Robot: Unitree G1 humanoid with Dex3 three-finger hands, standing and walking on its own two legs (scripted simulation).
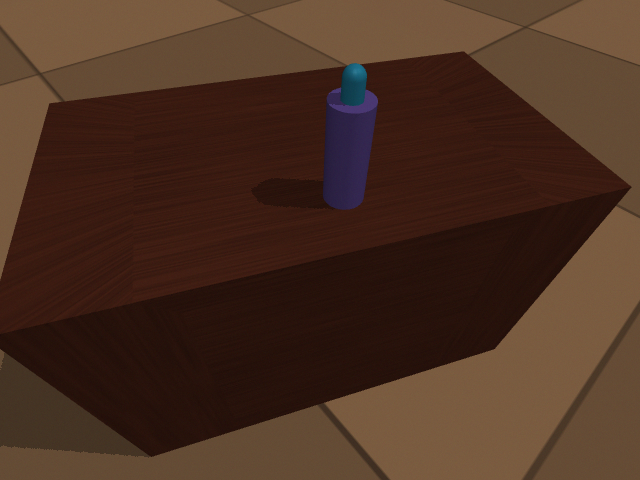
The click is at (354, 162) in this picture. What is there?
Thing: necked bottle
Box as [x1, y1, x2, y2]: [323, 63, 377, 209]
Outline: 356,63 350,64 344,69 342,73 341,87 331,91 328,94 326,101 323,197 328,204 333,207 341,209 352,208 358,205 363,198 377,105 377,99 374,94 365,89 366,72 361,65
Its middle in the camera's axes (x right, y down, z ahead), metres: +0.05 -0.16 +0.64
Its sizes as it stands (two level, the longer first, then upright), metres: 0.078 0.078 0.253
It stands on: a support 0.75 m high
